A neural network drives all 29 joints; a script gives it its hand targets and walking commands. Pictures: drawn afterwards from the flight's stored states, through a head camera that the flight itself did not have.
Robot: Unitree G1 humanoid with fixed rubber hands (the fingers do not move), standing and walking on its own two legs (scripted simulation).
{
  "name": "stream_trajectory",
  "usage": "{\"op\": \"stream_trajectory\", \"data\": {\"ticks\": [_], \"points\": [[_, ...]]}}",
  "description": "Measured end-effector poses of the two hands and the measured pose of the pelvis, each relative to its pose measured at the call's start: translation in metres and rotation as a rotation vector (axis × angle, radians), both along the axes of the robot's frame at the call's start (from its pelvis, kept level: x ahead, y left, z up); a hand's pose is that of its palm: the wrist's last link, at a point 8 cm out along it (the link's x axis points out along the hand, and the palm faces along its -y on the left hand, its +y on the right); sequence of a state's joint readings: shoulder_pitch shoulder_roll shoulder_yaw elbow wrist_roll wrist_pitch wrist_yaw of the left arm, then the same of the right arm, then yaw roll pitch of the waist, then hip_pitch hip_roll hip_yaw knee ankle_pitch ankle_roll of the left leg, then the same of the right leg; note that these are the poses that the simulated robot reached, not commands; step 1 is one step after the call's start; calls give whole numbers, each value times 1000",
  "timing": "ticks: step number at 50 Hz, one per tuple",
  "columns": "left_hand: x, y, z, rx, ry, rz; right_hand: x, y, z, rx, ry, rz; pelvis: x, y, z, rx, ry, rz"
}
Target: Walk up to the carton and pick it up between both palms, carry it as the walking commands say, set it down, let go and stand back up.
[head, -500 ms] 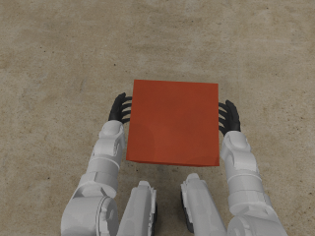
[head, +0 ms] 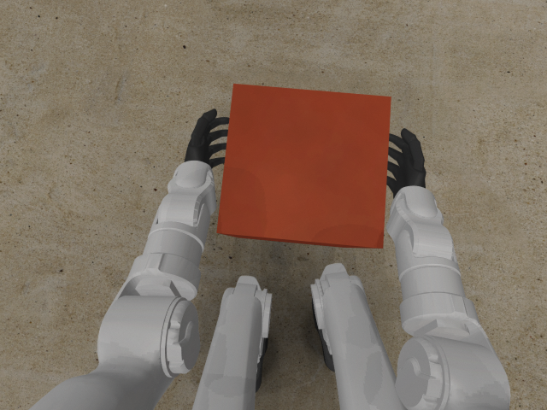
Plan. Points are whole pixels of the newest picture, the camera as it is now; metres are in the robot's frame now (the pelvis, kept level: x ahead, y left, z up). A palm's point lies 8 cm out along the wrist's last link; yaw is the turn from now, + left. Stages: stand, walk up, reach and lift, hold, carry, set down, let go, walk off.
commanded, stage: set down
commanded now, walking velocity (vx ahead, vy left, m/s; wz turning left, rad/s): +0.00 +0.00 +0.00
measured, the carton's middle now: (299, 181) +0.45 -0.03 -0.17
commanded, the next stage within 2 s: none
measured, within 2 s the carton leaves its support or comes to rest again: rests again in 1.62 s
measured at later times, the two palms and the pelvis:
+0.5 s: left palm (212, 165) +0.49 +0.11 -0.18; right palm (387, 186) +0.43 -0.18 -0.18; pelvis -0.02 +0.00 -0.07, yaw +0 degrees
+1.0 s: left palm (228, 174) +0.51 +0.10 -0.30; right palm (373, 188) +0.46 -0.19 -0.29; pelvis -0.04 +0.00 -0.13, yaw +0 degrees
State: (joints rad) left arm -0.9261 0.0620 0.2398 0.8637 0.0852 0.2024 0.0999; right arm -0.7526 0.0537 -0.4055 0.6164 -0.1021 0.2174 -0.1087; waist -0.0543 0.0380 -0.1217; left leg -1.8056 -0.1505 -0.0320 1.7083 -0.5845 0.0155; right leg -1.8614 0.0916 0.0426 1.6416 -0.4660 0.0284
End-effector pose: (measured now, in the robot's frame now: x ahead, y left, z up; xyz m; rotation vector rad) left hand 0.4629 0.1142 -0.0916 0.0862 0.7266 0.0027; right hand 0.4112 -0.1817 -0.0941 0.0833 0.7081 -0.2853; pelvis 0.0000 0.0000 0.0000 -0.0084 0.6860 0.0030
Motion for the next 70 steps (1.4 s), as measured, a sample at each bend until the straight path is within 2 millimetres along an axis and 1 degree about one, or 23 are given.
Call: {"op": "stream_trajectory", "data": {"ticks": [23, 36, 42, 44, 46, 49, 52, 55, 59, 65, 70], "points": [[23, -2, -79, 9, 12, -10, 19, -2, -82, 5, 13, -5, -15, -3, -62, -4, 35, 11], [35, 0, -126, 20, 17, -19, 31, 0, -129, 2, 20, -4, -21, -3, -93, -10, 9, 18], [43, -1, -154, 18, 6, -28, 36, 0, -158, -2, 10, -6, -29, -2, -104, -15, -93, 22], [45, -1, -166, 17, -4, -30, 38, -1, -170, -4, 0, -5, -34, -2, -107, -17, -153, 25], [46, -4, -181, 12, -4, -23, 42, -3, -181, -27, 8, 32, -39, -1, -110, -16, -211, 24], [43, -9, -200, 4, 9, -24, 45, -9, -192, -14, 18, 18, -39, 0, -123, -18, -197, 19], [43, -13, -213, 8, 21, -35, 45, -14, -202, -3, 29, 4, -39, 0, -134, -16, -196, 13], [44, -15, -220, 15, 34, -39, 45, -15, -210, -12, 44, 10, -39, -1, -142, -14, -202, 13], [46, -13, -221, 30, 42, -47, 47, -13, -213, -20, 56, 25, -39, -3, -147, -13, -215, 17], [49, -8, -219, 49, 37, -51, 51, -8, -214, -20, 53, 35, -40, -2, -150, -14, -222, 22], [49, -8, -220, 53, 41, -56, 49, -8, -216, -19, 57, 34, -40, -1, -152, -16, -224, 27]]}}
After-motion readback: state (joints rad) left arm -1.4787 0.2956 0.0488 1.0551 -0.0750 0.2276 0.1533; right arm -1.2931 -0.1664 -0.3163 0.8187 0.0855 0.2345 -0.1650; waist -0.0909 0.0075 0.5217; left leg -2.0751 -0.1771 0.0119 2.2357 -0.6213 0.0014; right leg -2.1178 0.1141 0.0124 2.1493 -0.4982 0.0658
